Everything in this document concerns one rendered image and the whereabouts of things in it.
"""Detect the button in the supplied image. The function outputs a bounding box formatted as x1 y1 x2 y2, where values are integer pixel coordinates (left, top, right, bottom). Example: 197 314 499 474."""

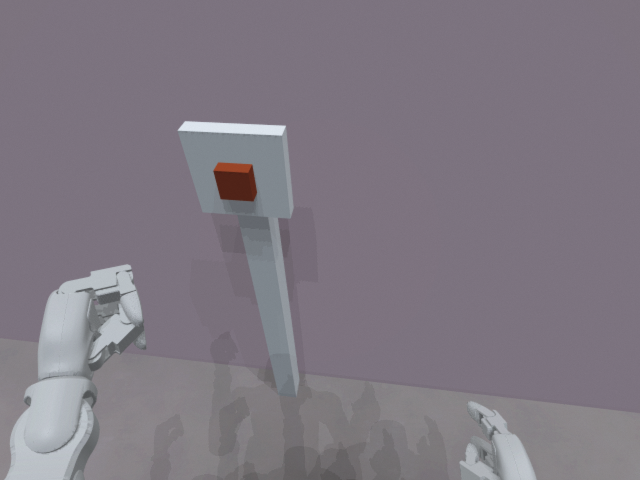
213 162 257 201

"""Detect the panel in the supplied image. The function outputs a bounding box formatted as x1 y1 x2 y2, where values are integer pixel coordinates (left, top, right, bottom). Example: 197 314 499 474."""
178 121 299 397

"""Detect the left robot forearm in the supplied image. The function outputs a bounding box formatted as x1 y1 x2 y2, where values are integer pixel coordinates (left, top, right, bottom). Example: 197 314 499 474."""
4 376 100 480

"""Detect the right robot hand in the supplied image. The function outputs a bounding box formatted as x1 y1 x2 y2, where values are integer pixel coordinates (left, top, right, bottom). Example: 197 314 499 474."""
460 401 537 480

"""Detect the left robot hand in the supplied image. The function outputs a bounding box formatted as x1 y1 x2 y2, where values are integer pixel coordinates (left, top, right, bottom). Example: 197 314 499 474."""
38 264 147 381

